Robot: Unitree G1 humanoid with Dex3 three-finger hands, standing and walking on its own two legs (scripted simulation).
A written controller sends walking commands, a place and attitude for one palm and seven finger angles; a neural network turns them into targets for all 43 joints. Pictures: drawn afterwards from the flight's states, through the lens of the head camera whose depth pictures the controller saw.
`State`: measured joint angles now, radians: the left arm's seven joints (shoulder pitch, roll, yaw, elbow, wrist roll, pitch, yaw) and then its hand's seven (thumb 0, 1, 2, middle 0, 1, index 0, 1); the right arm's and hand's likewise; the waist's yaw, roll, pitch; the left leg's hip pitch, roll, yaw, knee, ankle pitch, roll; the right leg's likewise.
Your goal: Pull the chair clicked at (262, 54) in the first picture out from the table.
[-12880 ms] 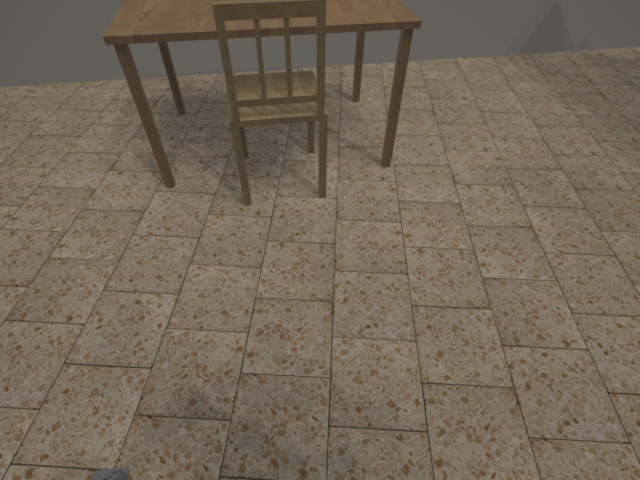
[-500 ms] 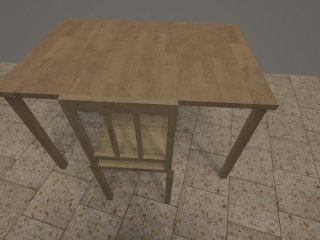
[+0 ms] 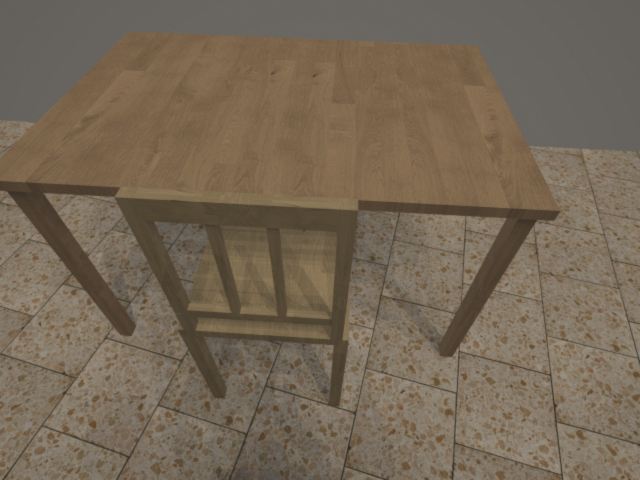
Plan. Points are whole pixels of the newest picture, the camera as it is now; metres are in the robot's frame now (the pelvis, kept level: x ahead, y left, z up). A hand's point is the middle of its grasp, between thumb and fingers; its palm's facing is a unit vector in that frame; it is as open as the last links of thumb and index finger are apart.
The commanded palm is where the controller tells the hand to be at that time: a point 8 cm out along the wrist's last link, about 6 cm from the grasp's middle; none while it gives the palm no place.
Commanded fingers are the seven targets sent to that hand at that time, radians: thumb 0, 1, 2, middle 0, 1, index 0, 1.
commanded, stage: look again from close up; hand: left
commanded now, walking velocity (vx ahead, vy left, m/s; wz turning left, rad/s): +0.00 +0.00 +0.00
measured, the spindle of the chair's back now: (225, 270) +0.48 +0.22 -0.11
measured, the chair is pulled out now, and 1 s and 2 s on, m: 0.00 0.00 0.00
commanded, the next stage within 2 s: shuffle to correct the standing spot in 0.70 s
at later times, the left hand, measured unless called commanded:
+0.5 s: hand out of the picture -0.03 +0.15 -0.18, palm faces +0.05 -0.99 -0.16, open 7.4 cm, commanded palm none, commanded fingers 0.00 0.90 0.90 -0.20 -0.30 -0.20 -0.30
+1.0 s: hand out of the picture -0.03 +0.16 -0.18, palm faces +0.08 -0.98 -0.16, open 7.4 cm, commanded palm none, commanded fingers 0.00 0.90 0.90 -0.20 -0.30 -0.20 -0.30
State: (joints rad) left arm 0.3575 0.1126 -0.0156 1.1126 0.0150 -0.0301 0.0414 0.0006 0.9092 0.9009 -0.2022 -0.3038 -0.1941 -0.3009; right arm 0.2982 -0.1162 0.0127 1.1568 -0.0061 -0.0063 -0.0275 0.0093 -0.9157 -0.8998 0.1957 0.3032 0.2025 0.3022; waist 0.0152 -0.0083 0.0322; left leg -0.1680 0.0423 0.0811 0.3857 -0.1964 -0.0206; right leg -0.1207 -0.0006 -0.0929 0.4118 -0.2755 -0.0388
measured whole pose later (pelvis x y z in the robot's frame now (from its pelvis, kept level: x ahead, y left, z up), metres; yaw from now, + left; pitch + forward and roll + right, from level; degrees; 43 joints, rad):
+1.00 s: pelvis +0.01 +0.00 +0.00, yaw +1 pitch -1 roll +0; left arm 0.38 0.11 -0.01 1.12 0.02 -0.04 0.04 0.00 0.91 0.90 -0.20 -0.30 -0.19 -0.30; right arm 0.32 -0.13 0.01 1.15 -0.01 0.01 -0.02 0.01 -0.91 -0.90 0.20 0.30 0.20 0.30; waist 0.03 0.00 0.01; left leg -0.19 0.05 0.06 0.46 -0.25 -0.02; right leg -0.11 0.00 -0.11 0.41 -0.30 -0.03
